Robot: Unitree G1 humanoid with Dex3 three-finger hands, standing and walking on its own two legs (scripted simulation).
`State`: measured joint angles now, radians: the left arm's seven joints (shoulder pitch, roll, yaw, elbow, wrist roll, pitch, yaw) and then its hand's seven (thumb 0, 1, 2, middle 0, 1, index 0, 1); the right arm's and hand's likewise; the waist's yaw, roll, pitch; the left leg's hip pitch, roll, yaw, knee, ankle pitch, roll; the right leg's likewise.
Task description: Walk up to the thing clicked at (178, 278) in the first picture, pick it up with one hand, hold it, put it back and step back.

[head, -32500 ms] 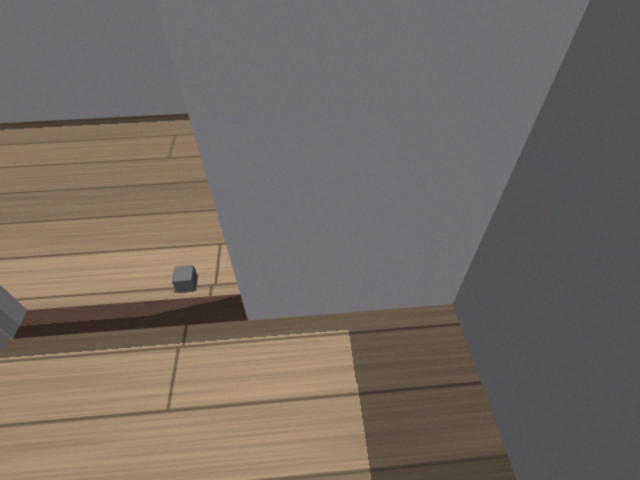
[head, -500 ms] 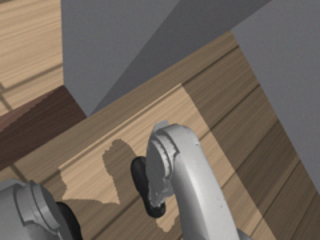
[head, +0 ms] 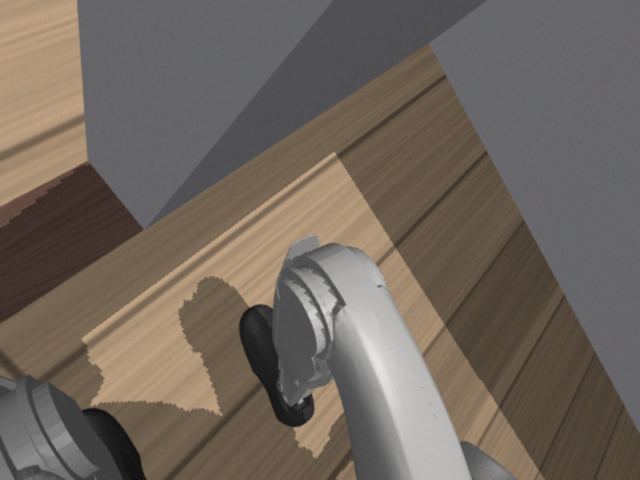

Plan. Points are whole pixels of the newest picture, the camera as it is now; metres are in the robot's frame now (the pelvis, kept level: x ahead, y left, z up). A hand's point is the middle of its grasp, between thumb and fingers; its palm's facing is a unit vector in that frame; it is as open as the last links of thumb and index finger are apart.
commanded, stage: close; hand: left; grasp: from above
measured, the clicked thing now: out of the picture +0.48 +0.33 -0.27
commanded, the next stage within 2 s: settle in 1.26 s
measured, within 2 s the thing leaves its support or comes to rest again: leaves its support in 1.72 s
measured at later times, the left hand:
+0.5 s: hand out of the picture +0.47 +0.33 -0.24, palm faces -0.40 -0.23 -0.89, open 10.8 cm
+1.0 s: hand out of the picture +0.47 +0.33 -0.23, palm faces -0.39 -0.20 -0.90, open 10.3 cm
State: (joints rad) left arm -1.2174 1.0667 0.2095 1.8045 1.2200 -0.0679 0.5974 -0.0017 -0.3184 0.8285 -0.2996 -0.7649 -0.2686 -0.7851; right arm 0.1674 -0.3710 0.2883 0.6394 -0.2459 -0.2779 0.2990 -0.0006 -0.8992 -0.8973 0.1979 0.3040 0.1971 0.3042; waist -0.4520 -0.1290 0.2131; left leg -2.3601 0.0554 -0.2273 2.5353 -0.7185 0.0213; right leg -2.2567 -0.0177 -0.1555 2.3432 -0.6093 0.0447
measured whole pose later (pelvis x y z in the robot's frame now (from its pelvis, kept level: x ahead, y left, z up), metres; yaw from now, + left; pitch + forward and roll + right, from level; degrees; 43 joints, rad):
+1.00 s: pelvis +0.00 +0.00 +0.01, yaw -1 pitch +28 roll -14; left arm -1.21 1.08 0.14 1.82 1.19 -0.09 0.59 0.00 0.01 0.43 -0.68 -0.43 -0.70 -0.43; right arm 0.16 -0.36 0.33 0.64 -0.24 -0.28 0.28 0.00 -0.90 -0.90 0.20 0.30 0.20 0.30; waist -0.44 -0.13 0.21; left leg -2.35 0.06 -0.24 2.52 -0.71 0.02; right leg -2.23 -0.01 -0.17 2.31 -0.59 0.05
